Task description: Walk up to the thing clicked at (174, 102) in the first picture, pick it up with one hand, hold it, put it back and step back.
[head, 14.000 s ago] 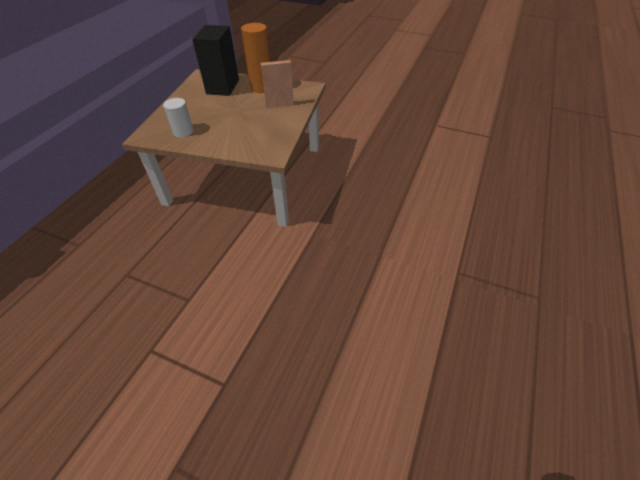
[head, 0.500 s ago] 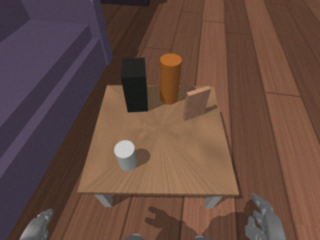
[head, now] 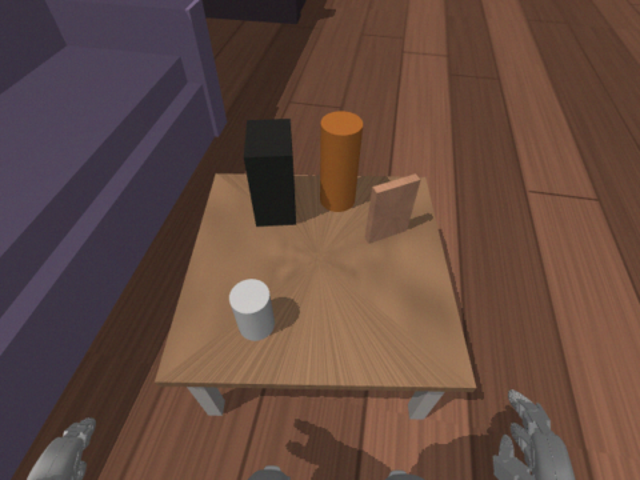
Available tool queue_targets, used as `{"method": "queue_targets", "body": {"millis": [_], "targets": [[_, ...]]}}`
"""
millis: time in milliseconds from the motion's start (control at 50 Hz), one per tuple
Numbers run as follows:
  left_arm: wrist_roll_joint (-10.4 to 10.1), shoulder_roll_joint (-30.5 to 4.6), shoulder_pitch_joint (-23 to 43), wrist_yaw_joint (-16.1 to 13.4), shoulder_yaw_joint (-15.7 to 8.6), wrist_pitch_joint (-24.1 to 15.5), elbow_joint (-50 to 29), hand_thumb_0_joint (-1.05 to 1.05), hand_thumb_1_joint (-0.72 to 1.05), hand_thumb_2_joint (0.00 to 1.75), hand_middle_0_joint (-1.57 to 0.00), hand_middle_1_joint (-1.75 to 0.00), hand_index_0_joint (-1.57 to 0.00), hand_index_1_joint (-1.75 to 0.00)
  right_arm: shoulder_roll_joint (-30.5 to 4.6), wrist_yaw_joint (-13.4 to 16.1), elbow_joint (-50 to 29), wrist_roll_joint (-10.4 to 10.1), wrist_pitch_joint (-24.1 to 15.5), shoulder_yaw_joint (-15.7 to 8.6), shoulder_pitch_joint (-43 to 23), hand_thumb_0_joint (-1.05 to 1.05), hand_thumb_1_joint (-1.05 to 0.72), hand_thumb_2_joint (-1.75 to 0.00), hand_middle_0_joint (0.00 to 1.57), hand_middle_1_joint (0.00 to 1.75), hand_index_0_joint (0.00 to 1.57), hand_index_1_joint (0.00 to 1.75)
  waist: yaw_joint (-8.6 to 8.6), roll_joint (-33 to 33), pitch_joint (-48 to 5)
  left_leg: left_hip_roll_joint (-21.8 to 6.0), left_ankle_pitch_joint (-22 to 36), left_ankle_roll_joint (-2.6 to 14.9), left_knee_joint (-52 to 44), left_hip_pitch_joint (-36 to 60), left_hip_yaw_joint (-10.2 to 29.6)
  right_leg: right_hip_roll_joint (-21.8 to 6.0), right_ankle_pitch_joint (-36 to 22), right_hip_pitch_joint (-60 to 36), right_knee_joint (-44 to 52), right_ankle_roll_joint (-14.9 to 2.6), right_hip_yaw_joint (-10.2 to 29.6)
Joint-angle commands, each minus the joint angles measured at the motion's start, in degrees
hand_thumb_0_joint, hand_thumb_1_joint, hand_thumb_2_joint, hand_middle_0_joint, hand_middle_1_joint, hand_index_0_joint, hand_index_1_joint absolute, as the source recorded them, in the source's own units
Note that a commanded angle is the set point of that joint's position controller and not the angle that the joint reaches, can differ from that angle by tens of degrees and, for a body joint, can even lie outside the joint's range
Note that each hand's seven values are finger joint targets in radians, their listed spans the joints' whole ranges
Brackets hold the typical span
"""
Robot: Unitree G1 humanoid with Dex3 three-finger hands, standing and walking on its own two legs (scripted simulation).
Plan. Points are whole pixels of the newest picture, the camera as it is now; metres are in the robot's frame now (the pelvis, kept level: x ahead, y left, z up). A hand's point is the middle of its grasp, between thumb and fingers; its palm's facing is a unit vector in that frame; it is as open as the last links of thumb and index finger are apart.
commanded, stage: go down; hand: left
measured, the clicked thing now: (253, 310) +0.50 +0.17 -0.28
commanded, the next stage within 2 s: none
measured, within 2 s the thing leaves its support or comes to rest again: neither
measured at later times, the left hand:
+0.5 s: hand (92, 345) +0.29 +0.32 -0.01, palm faces +0.13 -0.97 -0.22, open 17.4 cm
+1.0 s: hand (84, 299) +0.35 +0.35 +0.01, palm faces +0.13 -0.98 -0.15, open 17.6 cm
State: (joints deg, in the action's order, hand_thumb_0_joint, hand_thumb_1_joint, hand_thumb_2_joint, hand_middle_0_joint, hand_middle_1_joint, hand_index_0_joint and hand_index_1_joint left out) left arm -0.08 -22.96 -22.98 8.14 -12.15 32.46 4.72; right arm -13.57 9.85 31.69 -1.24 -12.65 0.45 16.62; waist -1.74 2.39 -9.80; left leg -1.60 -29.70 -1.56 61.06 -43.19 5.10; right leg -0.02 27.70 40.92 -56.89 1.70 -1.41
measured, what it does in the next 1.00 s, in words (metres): stands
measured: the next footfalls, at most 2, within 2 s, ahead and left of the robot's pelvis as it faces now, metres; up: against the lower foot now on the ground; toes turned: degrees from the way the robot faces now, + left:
none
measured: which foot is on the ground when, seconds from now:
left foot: down 0.00-1.00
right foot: down 0.00-1.00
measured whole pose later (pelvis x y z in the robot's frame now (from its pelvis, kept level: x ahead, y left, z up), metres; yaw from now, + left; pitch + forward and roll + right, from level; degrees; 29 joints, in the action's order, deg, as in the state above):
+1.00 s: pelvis -0.02 +0.00 +0.00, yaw -1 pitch +15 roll -3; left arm -1.4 -40.5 25.9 25.8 -30.7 -3.8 58.8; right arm -16.3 7.3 40.1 1.4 -11.8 1.6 20.1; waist -4.4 -0.3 -5.2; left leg -2.2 -26.9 -1.3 60.0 -48.4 4.1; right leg 0.6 24.2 46.5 -55.4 1.9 -0.3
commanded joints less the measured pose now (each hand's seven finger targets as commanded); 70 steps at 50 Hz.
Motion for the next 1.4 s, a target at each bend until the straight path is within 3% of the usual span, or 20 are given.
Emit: {"method": "queue_targets", "body": {"millis": [0, 60, 100, 180, 240, 340, 360, 520, 540, 700, 760, 820, 860, 920, 1040, 1200, 1300, 1320, 1360, 1380], "targets": [[0.61, -14.17, 7.87, -1.24, -7.05, -3.16, -10.64, 0.0, -0.5, 0.06, -0.06, -0.02, -0.05, -0.03, -8.05, 1.55, -8.32, -0.09, -4.3, -2.74, -2.91, 0.0, -0.85, -0.89, 0.2, 0.3, 0.2, 0.3, -0.72, 2.88, -5.24, 1.7, 11.33, 1.98, -10.22, 5.98, -2.83, 1.18, -8.9, -3.32, 9.52, -1.77, -1.33], [0.34, -15.27, 12.15, -1.2, -7.62, -4.39, -6.09, 0.0, -0.51, 0.06, -0.06, -0.01, -0.05, -0.02, -8.8, 1.99, -6.29, 0.1, -5.25, -2.75, -2.34, 0.0, -0.86, -0.89, 0.2, 0.3, 0.2, 0.3, -1.65, 2.57, -3.21, 1.57, 7.61, 1.99, -10.91, 5.27, -2.65, 1.08, -5.85, -2.3, 10.03, -1.67, -1.14], [-0.4, -19.06, 19.65, -0.99, -9.68, -6.28, -9.32, 0.0, -0.52, 0.07, -0.06, -0.02, -0.05, -0.03, -9.05, 2.24, -5.59, 0.0, -5.82, -2.43, -2.42, 0.0, -0.86, -0.89, 0.2, 0.3, 0.2, 0.3, -1.46, 4.66, -4.05, 1.41, 5.51, 1.86, -11.8, 5.61, -2.37, 1.02, -4.22, -2.39, 10.25, -1.65, -0.75], [-1.88, -19.35, 24.75, 0.58, -10.44, -8.49, -0.93, 0.0, -0.51, 0.08, -0.06, -0.03, -0.04, -0.04, -9.61, 2.62, -3.08, 0.04, -6.77, -1.94, -2.07, 0.0, -0.87, -0.89, 0.2, 0.3, 0.2, 0.3, -2.35, 3.74, -4.53, 1.39, 9.71, 1.84, -11.71, 7.36, -2.23, 0.98, -8.28, -4.08, 10.54, -1.65, -0.93], [-2.3, -22.66, 30.77, 2.29, -12.78, -9.9, 4.96, 0.0, -0.53, 0.07, -0.06, -0.02, -0.04, -0.04, -9.98, 2.42, -2.03, 0.13, -7.03, -1.69, -2.65, 0.0, -0.88, -0.89, 0.2, 0.3, 0.2, 0.3, -1.11, 4.49, -5.39, 1.62, 10.84, 1.96, -11.86, 6.92, -2.41, 0.96, -8.82, -5.51, 11.32, -1.8, -0.74], [-2.67, -23.5, 33.52, 6.67, -14.39, -12.25, 17.23, 0.0, -0.52, 0.05, -0.07, -0.03, -0.04, -0.04, -10.46, 1.46, -0.54, 0.13, -6.37, -2.04, -0.38, 0.0, -0.89, -0.9, 0.2, 0.3, 0.2, 0.3, -0.75, 3.11, -6.97, 1.56, 16.11, 1.86, -12.55, 8.02, -2.54, 1.22, -12.94, -7.77, 10.91, -2.19, -1.3], [-2.7, -25.12, 34.49, 7.43, -15.67, -13.35, 18.2, 0.0, -0.55, 0.05, -0.07, -0.03, -0.05, -0.05, -10.51, 1.18, 0.32, 0.26, -6.0, -2.14, 0.51, 0.0, -0.89, -0.9, 0.2, 0.3, 0.2, 0.3, -0.26, 3.36, -7.77, 1.51, 17.47, 1.8, -12.59, 7.84, -2.45, 1.23, -13.95, -8.13, 10.53, -2.27, -1.4], [-2.65, -27.26, 42.92, 12.35, -17.06, -23.32, 26.21, 0.0, -0.6, 0.04, -0.07, -0.04, -0.05, -0.05, -11.51, -0.23, 1.53, 0.98, -5.02, -3.46, 4.47, 0.0, -0.89, -0.9, 0.2, 0.3, 0.2, 0.3, -0.56, 4.06, -10.33, 0.95, 21.75, 1.72, -11.91, 9.5, -2.87, 1.41, -16.92, -6.72, 8.87, -2.53, -1.35], [-2.19, -29.23, 44.57, 12.49, -17.9, -24.5, 24.85, 0.0, -0.59, 0.04, -0.08, -0.03, -0.06, -0.04, -11.74, -0.17, 0.72, 1.23, -4.85, -3.52, 4.3, 0.0, -0.89, -0.9, 0.2, 0.3, 0.2, 0.3, -0.26, 4.9, -11.86, 0.96, 23.09, 1.8, -11.47, 10.23, -3.11, 1.24, -18.24, -6.78, 8.83, -2.54, -1.03], [-2.27, -33.65, 56.65, 13.49, -20.23, -32.6, 29.18, 0.0, -0.61, 0.03, -0.08, -0.01, -0.05, -0.03, -12.85, -0.59, 2.58, 1.72, -3.39, -3.68, 6.78, 0.0, -0.9, -0.9, 0.2, 0.3, 0.2, 0.3, -1.23, 6.19, -12.31, 0.07, 19.49, 1.6, -12.13, 11.09, -2.43, 1.32, -14.54, -3.22, 8.55, -2.92, -1.08], [-2.36, -35.89, 57.38, 14.43, -22.08, -34.89, 35.47, 0.0, -0.58, 0.03, -0.07, -0.01, -0.06, -0.02, -12.99, -0.6, 3.19, 1.99, -2.77, -3.3, 7.43, 0.0, -0.89, -0.9, 0.2, 0.3, 0.2, 0.3, -1.05, 5.66, -11.75, 0.58, 19.36, 1.99, -11.18, 8.93, -3.2, 1.01, -15.53, -4.41, 8.82, -2.83, -0.52], [-2.13, -35.3, 60.34, 15.94, -20.69, -36.78, 39.72, 0.0, -0.58, 0.03, -0.07, -0.02, -0.06, -0.03, -12.93, -0.88, 4.35, 2.33, -2.05, -3.06, 8.1, 0.0, -0.88, -0.89, 0.2, 0.3, 0.2, 0.3, -1.64, 5.93, -9.9, 0.54, 16.17, 1.97, -11.1, 7.33, -3.39, 1.05, -13.15, -2.17, 8.92, -2.86, -0.32], [-2.39, -37.11, 61.29, 16.54, -22.06, -38.23, 41.84, 0.0, -0.57, 0.03, -0.07, -0.02, -0.06, -0.02, -13.28, -1.1, 3.78, 2.36, -1.72, -2.99, 8.12, 0.0, -0.88, -0.89, 0.2, 0.3, 0.2, 0.3, -1.25, 5.35, -11.71, 0.58, 15.71, 2.04, -10.87, 6.18, -3.46, 0.93, -13.06, -3.5, 8.69, -2.78, -0.31], [-2.48, -37.32, 62.61, 17.37, -21.69, -39.52, 45.14, 0.0, -0.56, 0.03, -0.07, -0.02, -0.06, -0.03, -13.61, -1.41, 3.7, 2.33, -1.19, -2.74, 8.48, 0.0, -0.88, -0.89, 0.2, 0.3, 0.2, 0.3, -1.9, 4.67, -11.9, 0.44, 15.23, 2.09, -10.65, 5.63, -3.49, 1.02, -12.68, -2.6, 8.55, -2.8, -0.32], [-3.07, -40.67, 66.34, 18.31, -23.37, -42.45, 46.14, 0.0, -0.57, 0.04, -0.07, -0.02, -0.05, -0.03, -14.52, -1.74, 3.97, 2.59, -0.1, -2.35, 9.42, 0.0, -0.88, -0.89, 0.2, 0.3, 0.2, 0.3, -2.05, 6.34, -15.3, -0.05, 19.95, 1.84, -9.18, 7.62, -2.81, 1.25, -15.39, -0.61, 6.83, -3.06, -0.95], [-3.27, -43.85, 70.26, 19.23, -24.9, -44.55, 47.68, 0.0, -0.57, 0.05, -0.07, -0.02, -0.05, -0.04, -15.08, -1.94, 4.0, 2.82, 1.26, -1.99, 9.63, 0.0, -0.87, -0.89, 0.2, 0.3, 0.2, 0.3, -2.29, 8.73, -15.52, -0.17, 18.68, 1.57, -8.31, 6.94, -2.44, 1.32, -13.7, 2.3, 5.87, -3.31, -0.97], [-3.69, -44.09, 71.06, 19.79, -25.02, -44.95, 48.7, 0.0, -0.58, 0.04, -0.07, -0.02, -0.05, -0.04, -14.95, -1.86, 3.6, 2.81, 1.67, -1.67, 9.82, 0.0, -0.88, -0.89, 0.2, 0.3, 0.2, 0.3, -3.01, 6.69, -16.67, -0.07, 17.53, 2.08, -7.45, 5.74, -2.91, 1.21, -13.89, 1.03, 6.42, -2.95, -0.53], [-3.78, -45.42, 70.83, 19.85, -26.2, -45.1, 48.76, 0.0, -0.57, 0.05, -0.07, -0.03, -0.05, -0.04, -14.95, -1.8, 3.32, 2.79, 1.67, -1.56, 9.58, 0.0, -0.88, -0.89, 0.2, 0.3, 0.2, 0.3, -2.61, 6.93, -16.85, 0.1, 18.04, 2.1, -7.14, 4.51, -3.02, 1.1, -14.43, 0.01, 6.31, -2.89, -0.36], [-3.94, -43.68, 70.5, 20.26, -25.08, -44.95, 50.03, 0.0, -0.61, 0.04, -0.08, -0.03, -0.06, -0.04, -14.8, -1.9, 4.16, 2.78, 1.82, -1.49, 10.26, 0.0, -0.88, -0.9, 0.2, 0.3, 0.2, 0.3, -3.03, 6.99, -16.99, -0.01, 19.94, 2.09, -6.58, 5.39, -2.89, 1.15, -15.47, 1.11, 5.75, -2.91, -0.47], [-4.01, -44.95, 71.39, 20.27, -25.78, -45.15, 48.53, 0.0, -0.59, 0.04, -0.08, -0.02, -0.06, -0.04, -15.09, -1.91, 4.05, 2.87, 1.84, -1.57, 10.22, 0.0, -0.88, -0.9, 0.2, 0.3, 0.2, 0.3, -2.51, 8.22, -18.09, -0.08, 21.68, 1.98, -6.22, 6.7, -2.79, 1.16, -16.37, 1.98, 5.49, -3.0, -0.48]]}}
